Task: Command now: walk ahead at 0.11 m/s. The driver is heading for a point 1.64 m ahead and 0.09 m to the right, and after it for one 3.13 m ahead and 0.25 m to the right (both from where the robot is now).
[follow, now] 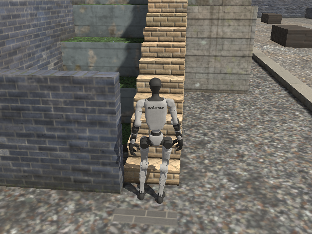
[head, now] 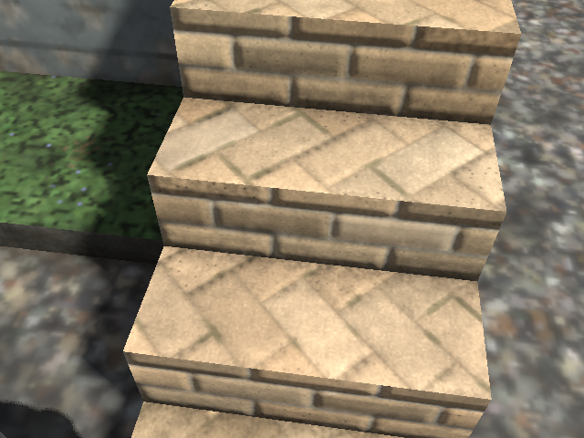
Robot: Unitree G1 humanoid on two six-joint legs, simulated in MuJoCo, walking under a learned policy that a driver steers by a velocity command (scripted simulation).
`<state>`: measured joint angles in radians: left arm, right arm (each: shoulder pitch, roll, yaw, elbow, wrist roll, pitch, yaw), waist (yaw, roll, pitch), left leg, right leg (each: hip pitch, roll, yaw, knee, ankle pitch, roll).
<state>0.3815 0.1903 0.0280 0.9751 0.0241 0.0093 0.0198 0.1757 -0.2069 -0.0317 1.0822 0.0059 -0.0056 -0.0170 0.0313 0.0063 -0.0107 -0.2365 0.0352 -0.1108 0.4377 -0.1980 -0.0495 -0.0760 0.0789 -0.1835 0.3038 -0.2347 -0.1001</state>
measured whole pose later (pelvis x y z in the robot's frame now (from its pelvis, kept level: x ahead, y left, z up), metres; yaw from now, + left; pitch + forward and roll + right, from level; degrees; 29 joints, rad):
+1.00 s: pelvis +0.03 +0.03 +0.01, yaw -2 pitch +0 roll +1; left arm 0.16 0.24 -0.06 1.00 0.01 -0.06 -0.01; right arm 0.11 -0.24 0.06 1.01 -0.01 -0.05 -0.01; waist 0.02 0.00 0.00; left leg -0.10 -0.01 -0.03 0.26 -0.15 0.00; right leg 0.01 0.01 -0.13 0.21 -0.22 -0.04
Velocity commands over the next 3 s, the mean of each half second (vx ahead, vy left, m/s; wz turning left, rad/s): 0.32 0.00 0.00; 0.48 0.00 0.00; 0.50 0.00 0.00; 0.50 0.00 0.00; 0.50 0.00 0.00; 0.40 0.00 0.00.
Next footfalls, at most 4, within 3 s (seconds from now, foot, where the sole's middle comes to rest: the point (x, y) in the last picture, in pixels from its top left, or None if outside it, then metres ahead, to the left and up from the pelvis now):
none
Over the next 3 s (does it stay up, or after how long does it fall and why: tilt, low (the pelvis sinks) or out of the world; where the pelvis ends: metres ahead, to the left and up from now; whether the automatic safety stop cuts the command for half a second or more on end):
stays up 0.02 0.03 0.01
